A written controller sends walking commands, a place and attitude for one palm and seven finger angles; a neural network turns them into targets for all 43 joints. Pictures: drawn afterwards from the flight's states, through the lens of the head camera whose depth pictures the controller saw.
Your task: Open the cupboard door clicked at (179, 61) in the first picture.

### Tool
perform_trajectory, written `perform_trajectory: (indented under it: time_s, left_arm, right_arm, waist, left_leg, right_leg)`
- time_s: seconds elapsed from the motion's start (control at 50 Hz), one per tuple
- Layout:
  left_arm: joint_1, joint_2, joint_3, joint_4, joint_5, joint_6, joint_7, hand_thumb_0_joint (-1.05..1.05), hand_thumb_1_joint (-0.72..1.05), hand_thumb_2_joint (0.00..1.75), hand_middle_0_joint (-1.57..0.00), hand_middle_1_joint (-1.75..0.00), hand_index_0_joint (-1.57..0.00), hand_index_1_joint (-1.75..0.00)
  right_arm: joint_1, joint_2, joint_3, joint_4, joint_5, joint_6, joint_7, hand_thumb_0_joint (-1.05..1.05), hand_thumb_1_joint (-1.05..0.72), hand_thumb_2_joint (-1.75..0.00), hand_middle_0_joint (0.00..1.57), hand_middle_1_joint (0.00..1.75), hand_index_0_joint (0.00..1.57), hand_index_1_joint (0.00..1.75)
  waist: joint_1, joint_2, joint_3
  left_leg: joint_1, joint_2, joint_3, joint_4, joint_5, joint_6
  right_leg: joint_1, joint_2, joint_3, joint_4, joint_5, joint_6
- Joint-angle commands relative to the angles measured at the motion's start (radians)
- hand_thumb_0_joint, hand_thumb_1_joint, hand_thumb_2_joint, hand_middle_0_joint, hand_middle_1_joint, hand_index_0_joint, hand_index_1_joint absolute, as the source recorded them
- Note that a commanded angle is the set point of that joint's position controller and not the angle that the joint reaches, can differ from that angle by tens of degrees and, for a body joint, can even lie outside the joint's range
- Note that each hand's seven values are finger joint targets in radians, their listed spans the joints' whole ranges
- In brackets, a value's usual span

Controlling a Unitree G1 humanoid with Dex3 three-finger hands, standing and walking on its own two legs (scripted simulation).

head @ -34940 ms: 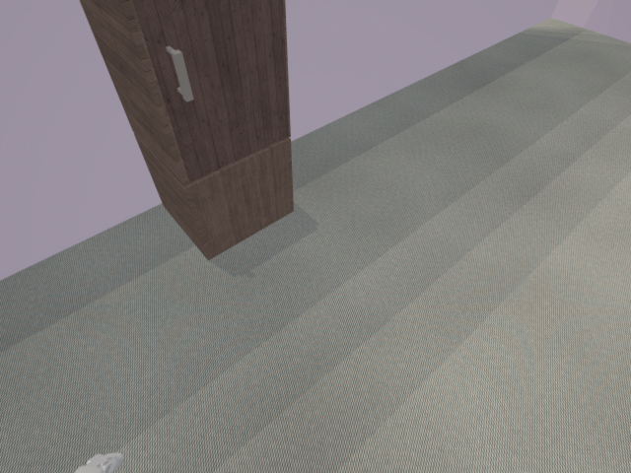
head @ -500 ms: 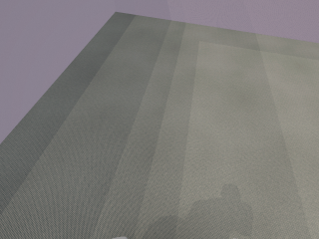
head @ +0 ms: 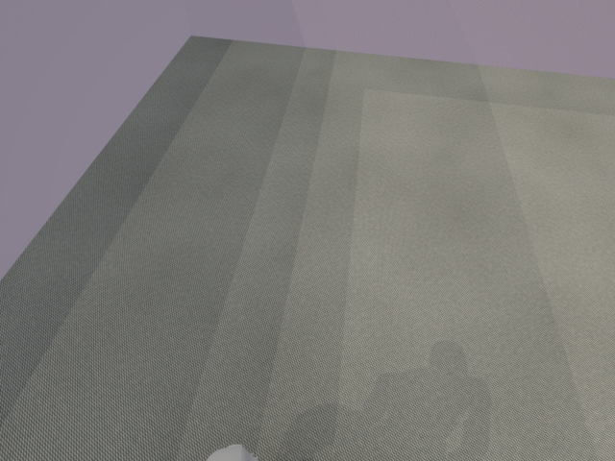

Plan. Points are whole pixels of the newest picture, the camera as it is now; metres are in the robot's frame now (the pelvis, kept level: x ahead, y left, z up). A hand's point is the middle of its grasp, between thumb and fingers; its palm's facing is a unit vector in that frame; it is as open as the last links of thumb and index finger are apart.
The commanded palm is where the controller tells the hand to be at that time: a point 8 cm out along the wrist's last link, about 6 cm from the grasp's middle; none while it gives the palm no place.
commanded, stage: turn to face it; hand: left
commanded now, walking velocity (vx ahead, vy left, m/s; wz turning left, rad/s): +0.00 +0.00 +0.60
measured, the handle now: out of the picture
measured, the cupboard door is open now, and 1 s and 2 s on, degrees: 40 40 40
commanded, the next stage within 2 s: none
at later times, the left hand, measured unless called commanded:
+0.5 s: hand (175, 450) +0.16 +0.20 -0.16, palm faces +0.29 -0.92 -0.28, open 7.4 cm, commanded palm none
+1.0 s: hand out of the picture +0.10 +0.19 -0.17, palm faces +0.57 -0.77 -0.28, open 7.4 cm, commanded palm none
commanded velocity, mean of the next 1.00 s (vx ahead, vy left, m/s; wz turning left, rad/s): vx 0.00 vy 0.00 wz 0.60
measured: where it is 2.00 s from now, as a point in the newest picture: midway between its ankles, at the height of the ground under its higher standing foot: outside the picture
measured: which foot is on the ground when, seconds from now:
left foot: up 0.00-0.08, down 0.10-0.46, up 0.48-0.74, down 0.76-1.00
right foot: down 0.00-0.12, up 0.14-0.44, down 0.46-0.76, up 0.78-1.00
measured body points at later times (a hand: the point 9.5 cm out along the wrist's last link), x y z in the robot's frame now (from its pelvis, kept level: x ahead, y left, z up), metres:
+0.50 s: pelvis +0.11 -0.03 -0.02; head +0.15 -0.03 +0.43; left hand +0.15 +0.25 -0.14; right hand +0.25 -0.26 -0.16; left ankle +0.12 +0.11 -0.72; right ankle +0.15 -0.16 -0.75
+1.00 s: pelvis +0.15 -0.05 -0.01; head +0.20 -0.01 +0.44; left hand +0.07 +0.23 -0.15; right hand +0.38 -0.20 -0.15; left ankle +0.10 +0.08 -0.74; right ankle +0.23 -0.16 -0.71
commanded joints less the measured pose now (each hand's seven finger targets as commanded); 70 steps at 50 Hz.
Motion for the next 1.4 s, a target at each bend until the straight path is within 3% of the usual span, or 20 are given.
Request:
perform_trajectory:
  time_s: [0.0,0.06,0.1,0.12,0.38,0.4,0.44,0.52,0.66,0.7,0.74,0.76,0.98,1.0,1.04,1.12,1.26,1.32,1.34,1.38]
  left_arm:
    - [0.061,0.124,0.018,-0.016,-0.013,-0.015,0.006,0.0,0.9,0.9,-0.2,-0.3,-0.2,-0.3]
    - [0.063,0.118,0.02,-0.031,-0.018,0.007,0.013,0.0,0.9,0.9,-0.2,-0.3,-0.2,-0.3]
    - [0.085,0.08,0.01,-0.079,-0.026,0.027,0.022,0.0,0.9,0.9,-0.2,-0.3,-0.2,-0.3]
    - [0.021,0.091,0.012,-0.105,-0.018,0.043,0.02,0.0,0.9,0.9,-0.2,-0.3,-0.2,-0.3]
    - [0.033,0.106,0.032,-0.174,-0.011,0.071,0.008,0.0,0.9,0.9,-0.2,-0.3,-0.2,-0.3]
    - [0.074,0.139,0.041,-0.173,-0.009,0.065,0.012,0.0,0.9,0.9,-0.2,-0.3,-0.2,-0.3]
    - [0.072,0.298,0.064,-0.21,0.011,0.057,0.022,0.0,0.9,0.9,-0.2,-0.3,-0.2,-0.3]
    - [-0.068,0.189,0.029,-0.248,0.0,0.046,0.023,0.0,0.9,0.9,-0.2,-0.3,-0.2,-0.3]
    - [0.062,0.266,0.046,-0.197,0.001,0.04,0.017,0.0,0.9,0.9,-0.2,-0.3,-0.2,-0.3]
    - [0.025,0.268,0.048,-0.211,-0.013,0.044,0.013,0.0,0.9,0.9,-0.2,-0.3,-0.2,-0.3]
    - [-0.029,0.156,0.014,-0.284,-0.02,0.056,0.006,0.0,0.9,0.9,-0.2,-0.3,-0.2,-0.3]
    - [-0.077,0.183,0.02,-0.304,-0.009,0.072,0.015,0.0,0.9,0.9,-0.2,-0.3,-0.2,-0.3]
    - [0.037,0.15,0.029,-0.233,-0.014,0.077,0.003,0.0,0.9,0.9,-0.2,-0.3,-0.2,-0.3]
    - [0.082,0.173,0.038,-0.226,-0.012,0.068,0.007,0.0,0.9,0.9,-0.2,-0.3,-0.2,-0.3]
    - [0.085,0.321,0.061,-0.25,0.009,0.057,0.019,0.0,0.9,0.9,-0.2,-0.3,-0.2,-0.3]
    - [-0.064,0.196,0.027,-0.282,0.0,0.049,0.025,0.0,0.9,0.9,-0.2,-0.3,-0.2,-0.3]
    - [0.066,0.259,0.05,-0.219,0.003,0.044,0.021,0.0,0.9,0.9,-0.2,-0.3,-0.2,-0.3]
    - [0.023,0.239,0.053,-0.233,-0.016,0.052,0.013,0.0,0.9,0.9,-0.2,-0.3,-0.2,-0.3]
    - [0.013,0.173,0.038,-0.27,-0.021,0.058,0.006,0.0,0.9,0.9,-0.2,-0.3,-0.2,-0.3]
    - [-0.126,0.162,0.025,-0.312,-0.008,0.078,0.019,0.0,0.9,0.9,-0.2,-0.3,-0.2,-0.3]
  right_arm:
    - [0.025,-0.006,0.017,-0.044,-0.001,-0.015,0.009,0.0,-0.9,-0.9,0.2,0.3,0.2,0.3]
    - [0.108,-0.098,-0.002,-0.035,-0.008,-0.018,0.007,0.0,-0.9,-0.9,0.2,0.3,0.2,0.3]
    - [0.195,-0.246,-0.034,-0.044,-0.018,-0.007,-0.015,0.0,-0.9,-0.9,0.2,0.3,0.2,0.3]
    - [0.161,-0.25,-0.032,-0.057,-0.016,0.002,-0.027,0.0,-0.9,-0.9,0.2,0.3,0.2,0.3]
    - [-0.124,-0.245,-0.064,-0.208,-0.013,0.041,-0.012,0.0,-0.9,-0.9,0.2,0.3,0.2,0.3]
    - [-0.141,-0.223,-0.066,-0.227,-0.007,0.045,-0.008,0.0,-0.9,-0.9,0.2,0.3,0.2,0.3]
    - [-0.178,-0.146,-0.055,-0.28,-0.001,0.045,0.009,0.0,-0.9,-0.9,0.2,0.3,0.2,0.3]
    - [-0.148,-0.147,-0.05,-0.241,-0.006,0.061,0.022,0.0,-0.9,-0.9,0.2,0.3,0.2,0.3]
    - [-0.19,-0.116,-0.017,-0.264,0.006,0.045,0.029,0.0,-0.9,-0.9,0.2,0.3,0.2,0.3]
    - [-0.089,-0.173,-0.03,-0.24,0.0,0.04,0.026,0.0,-0.9,-0.9,0.2,0.3,0.2,0.3]
    - [0.049,-0.365,-0.077,-0.225,-0.007,0.034,0.016,0.0,-0.9,-0.9,0.2,0.3,0.2,0.3]
    - [0.077,-0.372,-0.076,-0.203,-0.007,0.038,0.007,0.0,-0.9,-0.9,0.2,0.3,0.2,0.3]
    - [-0.175,-0.284,-0.064,-0.266,-0.011,0.049,-0.007,0.0,-0.9,-0.9,0.2,0.3,0.2,0.3]
    - [-0.192,-0.263,-0.063,-0.275,-0.004,0.051,-0.004,0.0,-0.9,-0.9,0.2,0.3,0.2,0.3]
    - [-0.205,-0.173,-0.053,-0.317,0.005,0.052,0.012,0.0,-0.9,-0.9,0.2,0.3,0.2,0.3]
    - [-0.164,-0.16,-0.049,-0.261,-0.004,0.069,0.026,0.0,-0.9,-0.9,0.2,0.3,0.2,0.3]
    - [-0.202,-0.109,-0.019,-0.262,0.008,0.05,0.03,0.0,-0.9,-0.9,0.2,0.3,0.2,0.3]
    - [-0.075,-0.194,-0.039,-0.234,0.0,0.037,0.025,0.0,-0.9,-0.9,0.2,0.3,0.2,0.3]
    - [-0.021,-0.298,-0.067,-0.233,-0.009,0.032,0.02,0.0,-0.9,-0.9,0.2,0.3,0.2,0.3]
    - [0.066,-0.329,-0.075,-0.199,-0.011,0.035,-0.002,0.0,-0.9,-0.9,0.2,0.3,0.2,0.3]
  waist:
    - [0.024,-0.103,-0.042]
    - [-0.018,0.018,-0.105]
    - [-0.055,0.317,-0.181]
    - [-0.046,0.236,-0.157]
    - [0.054,0.169,-0.104]
    - [0.077,0.085,-0.1]
    - [0.109,-0.322,-0.062]
    - [0.02,-0.245,-0.033]
    - [0.069,-0.204,-0.108]
    - [0.003,-0.144,-0.155]
    - [-0.071,0.322,-0.208]
    - [-0.08,0.175,-0.204]
    - [0.054,0.17,-0.098]
    - [0.082,0.096,-0.098]
    - [0.107,-0.315,-0.07]
    - [0.017,-0.238,-0.041]
    - [0.078,-0.193,-0.116]
    - [-0.004,-0.07,-0.168]
    - [-0.032,0.233,-0.194]
    - [-0.082,0.209,-0.162]
  left_leg:
    - [0.068,-0.034,0.025,-0.221,0.14,0.003]
    - [0.299,-0.014,-0.034,-0.366,0.456,0.037]
    - [0.435,0.321,-0.489,-0.463,0.785,0.264]
    - [0.393,0.325,-0.541,-0.501,0.645,0.287]
    - [0.058,0.072,-0.377,-0.489,0.117,0.148]
    - [-0.038,0.019,-0.346,-0.421,0.041,0.109]
    - [-0.202,-0.157,-0.09,0.068,-0.252,-0.008]
    - [-0.141,-0.056,-0.093,0.325,-0.116,-0.023]
    - [0.049,-0.119,0.041,-0.223,-0.05,-0.014]
    - [0.278,-0.106,0.02,-0.408,0.178,0.013]
    - [0.55,0.329,-0.513,-0.449,0.878,0.258]
    - [0.491,0.339,-0.495,-0.442,0.726,0.3]
    - [0.097,0.073,-0.375,-0.435,0.242,0.155]
    - [0.019,0.022,-0.347,-0.371,0.154,0.116]
    - [-0.145,-0.175,-0.109,0.095,-0.26,-0.003]
    - [-0.101,-0.069,-0.115,0.341,-0.116,-0.018]
    - [0.056,-0.112,0.023,-0.196,-0.088,-0.016]
    - [0.366,-0.048,-0.053,-0.44,0.276,0.035]
    - [0.538,0.208,-0.393,-0.453,0.631,0.159]
    - [0.476,0.296,-0.495,-0.462,0.713,0.292]
  right_leg:
    - [0.087,-0.24,0.058,-0.101,0.465,-0.084]
    - [0.017,-0.199,-0.013,0.161,0.372,0.002]
    - [-0.23,-0.011,0.006,0.583,-0.458,0.082]
    - [-0.308,-0.022,0.109,0.691,-0.433,0.079]
    - [-0.007,0.022,0.091,0.162,-0.067,0.088]
    - [0.108,-0.014,0.124,0.015,-0.033,0.077]
    - [0.072,-0.467,0.559,-0.267,-0.176,-0.102]
    - [-0.018,-0.319,0.234,-0.117,0.248,-0.091]
    - [0.195,-0.309,0.088,0.096,0.731,-0.045]
    - [0.072,-0.29,0.024,0.246,0.619,0.019]
    - [-0.382,-0.094,0.012,0.653,-0.408,0.132]
    - [-0.404,-0.091,0.123,0.736,-0.415,0.117]
    - [-0.015,0.016,0.093,0.197,-0.081,0.093]
    - [0.087,-0.009,0.114,0.049,-0.017,0.084]
    - [0.072,-0.449,0.559,-0.234,-0.094,-0.095]
    - [-0.024,-0.304,0.228,-0.114,0.221,-0.09]
    - [0.194,-0.325,0.103,0.064,0.645,-0.066]
    - [-0.005,-0.285,0.006,0.282,0.449,0.036]
    - [-0.291,-0.146,-0.036,0.495,-0.09,0.114]
    - [-0.432,-0.096,0.126,0.711,-0.383,0.112]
